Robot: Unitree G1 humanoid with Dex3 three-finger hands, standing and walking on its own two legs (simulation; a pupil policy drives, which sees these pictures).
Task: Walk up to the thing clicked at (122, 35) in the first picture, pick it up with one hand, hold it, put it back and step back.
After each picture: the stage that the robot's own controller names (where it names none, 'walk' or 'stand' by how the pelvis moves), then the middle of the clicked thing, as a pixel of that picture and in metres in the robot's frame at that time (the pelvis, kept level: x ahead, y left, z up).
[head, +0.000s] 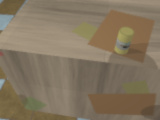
stand; (123, 40) +0.61 -0.15 +0.00
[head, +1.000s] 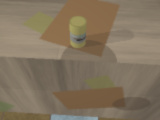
rise first; (77, 32) +0.55 +0.06 +0.04
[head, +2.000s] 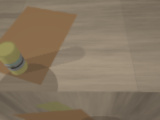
rise first; (12, 59) +0.40 +0.30 +0.03
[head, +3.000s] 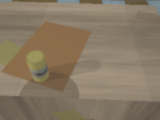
stand; (38, 66) +0.42 +0.21 +0.01
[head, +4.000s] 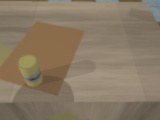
stand; (31, 71) +0.40 +0.22 +0.00
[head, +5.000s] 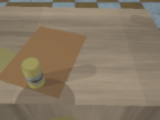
stand; (33, 73) +0.40 +0.22 +0.00
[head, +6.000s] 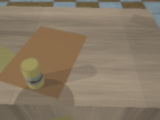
stand; (33, 74) +0.40 +0.22 +0.00
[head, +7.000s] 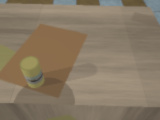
rise first; (32, 72) +0.40 +0.22 +0.00
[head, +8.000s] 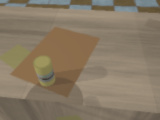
rise first; (45, 71) +0.41 +0.21 +0.00
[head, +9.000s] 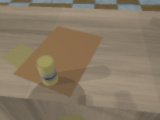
go down; (47, 71) +0.41 +0.20 +0.00
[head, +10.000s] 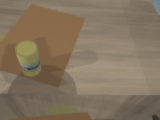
go down; (29, 59) +0.42 +0.18 +0.03
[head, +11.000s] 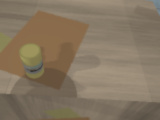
approach; (32, 61) +0.42 +0.19 +0.03
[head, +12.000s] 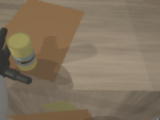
close in; (23, 52) +0.42 +0.20 +0.06
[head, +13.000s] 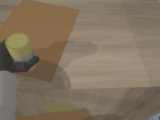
lift; (22, 53) +0.42 +0.19 +0.07
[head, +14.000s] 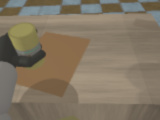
lift; (28, 47) +0.35 +0.17 +0.22
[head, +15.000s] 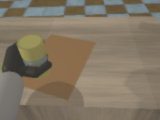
hold; (35, 57) +0.33 +0.16 +0.19
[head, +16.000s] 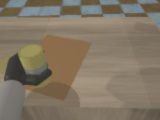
hold; (35, 66) +0.33 +0.16 +0.16
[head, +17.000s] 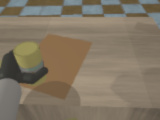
crouch; (31, 64) +0.33 +0.18 +0.17
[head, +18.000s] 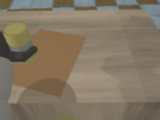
crouch; (21, 44) +0.40 +0.21 +0.18
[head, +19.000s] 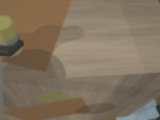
lower; (6, 37) +0.47 +0.21 +0.08
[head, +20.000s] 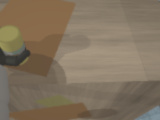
lower; (13, 46) +0.44 +0.21 +0.07
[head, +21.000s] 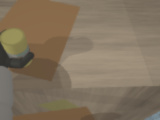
lower; (17, 49) +0.43 +0.20 +0.07
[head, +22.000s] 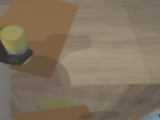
lower; (16, 46) +0.44 +0.20 +0.07
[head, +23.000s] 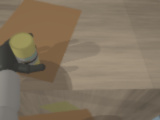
open; (26, 52) +0.42 +0.18 +0.07
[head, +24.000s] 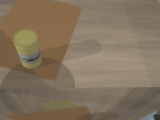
sink last; (28, 50) +0.43 +0.17 +0.06
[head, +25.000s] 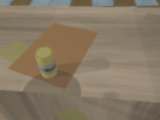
sink last; (46, 62) +0.44 +0.20 +0.04
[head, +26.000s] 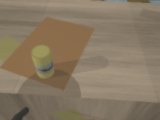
stand; (43, 62) +0.42 +0.18 +0.04
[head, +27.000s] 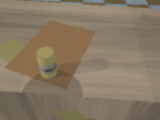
stand; (47, 62) +0.43 +0.17 +0.03
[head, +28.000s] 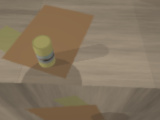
walk; (44, 52) +0.46 +0.18 +0.01
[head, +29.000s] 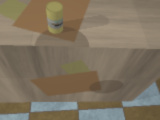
walk; (55, 18) +0.61 +0.16 +0.01
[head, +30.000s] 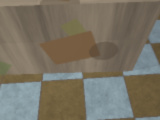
walk; out of the picture +0.93 +0.25 +0.03
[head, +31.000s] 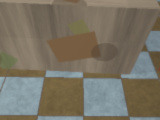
stand; out of the picture +1.05 +0.17 +0.01
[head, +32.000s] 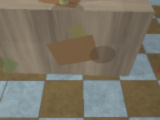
stand; out of the picture +1.08 +0.19 +0.00
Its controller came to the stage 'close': yes
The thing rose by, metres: 0.20
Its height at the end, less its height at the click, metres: +0.00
